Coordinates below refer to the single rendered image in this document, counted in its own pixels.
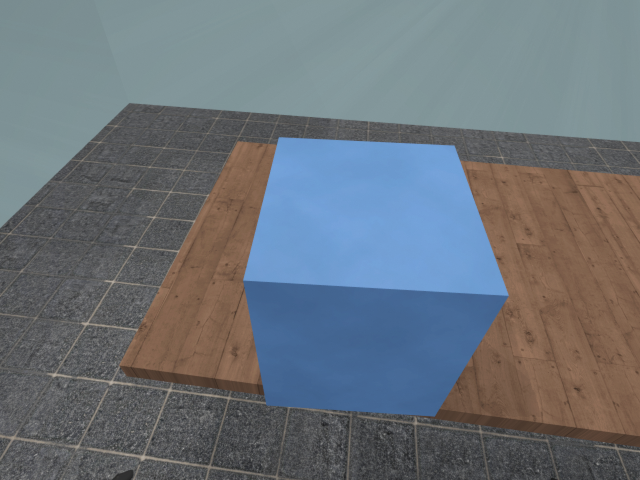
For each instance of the table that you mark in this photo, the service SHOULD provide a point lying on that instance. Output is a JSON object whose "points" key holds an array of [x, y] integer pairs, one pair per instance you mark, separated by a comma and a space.
{"points": [[562, 356]]}

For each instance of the carton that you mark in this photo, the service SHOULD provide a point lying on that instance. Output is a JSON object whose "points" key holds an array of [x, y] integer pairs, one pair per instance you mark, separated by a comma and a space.
{"points": [[371, 280]]}

